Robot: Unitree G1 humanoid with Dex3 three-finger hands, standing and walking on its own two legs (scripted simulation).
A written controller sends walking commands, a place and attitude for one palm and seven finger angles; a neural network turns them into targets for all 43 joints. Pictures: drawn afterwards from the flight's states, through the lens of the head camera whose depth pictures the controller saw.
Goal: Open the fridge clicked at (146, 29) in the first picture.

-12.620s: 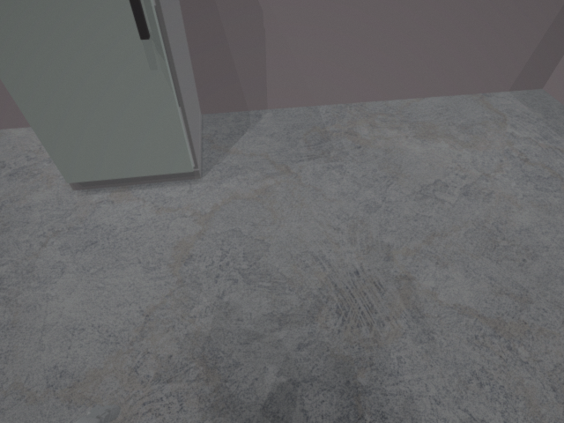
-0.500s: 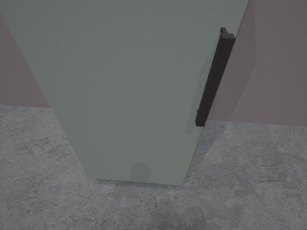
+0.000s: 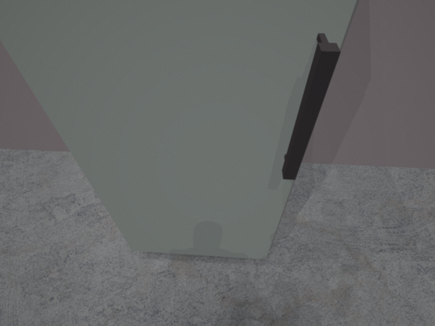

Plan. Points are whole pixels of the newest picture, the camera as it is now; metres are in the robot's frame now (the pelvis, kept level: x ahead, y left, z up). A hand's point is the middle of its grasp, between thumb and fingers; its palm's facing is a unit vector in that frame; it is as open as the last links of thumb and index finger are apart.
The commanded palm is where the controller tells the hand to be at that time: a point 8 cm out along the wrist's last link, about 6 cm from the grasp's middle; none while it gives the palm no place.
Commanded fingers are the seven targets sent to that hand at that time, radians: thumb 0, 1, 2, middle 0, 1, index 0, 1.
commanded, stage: look again from close up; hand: right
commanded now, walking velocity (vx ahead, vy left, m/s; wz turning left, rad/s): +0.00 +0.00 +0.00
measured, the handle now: (302, 117) +0.47 -0.14 +0.14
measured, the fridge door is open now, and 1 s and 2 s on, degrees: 0 0 0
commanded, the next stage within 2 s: raise the hand to about handle height in 0.34 s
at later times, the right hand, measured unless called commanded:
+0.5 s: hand out of the picture +0.07 -0.20 -0.15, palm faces +0.14 +0.97 -0.22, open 7.4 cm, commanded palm +0.10 -0.24 -0.06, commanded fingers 0.00 -0.81 -0.86 0.21 0.36 0.21 0.36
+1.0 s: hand out of the picture +0.14 -0.20 +0.00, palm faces +0.12 +0.99 -0.06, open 9.4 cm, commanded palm +0.12 -0.26 +0.01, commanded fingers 0.00 -0.22 -0.61 0.25 0.74 0.25 0.74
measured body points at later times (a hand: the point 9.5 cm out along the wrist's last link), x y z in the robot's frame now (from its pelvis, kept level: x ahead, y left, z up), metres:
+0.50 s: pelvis +0.01 +0.00 +0.00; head +0.02 -0.01 +0.45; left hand +0.05 +0.25 -0.14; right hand +0.06 -0.25 -0.14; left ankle -0.03 +0.13 -0.74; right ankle +0.03 -0.09 -0.74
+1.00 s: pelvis -0.03 +0.05 -0.06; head -0.01 +0.03 +0.39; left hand +0.20 +0.27 -0.11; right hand +0.13 -0.25 +0.01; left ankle -0.03 +0.13 -0.74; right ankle +0.03 -0.09 -0.74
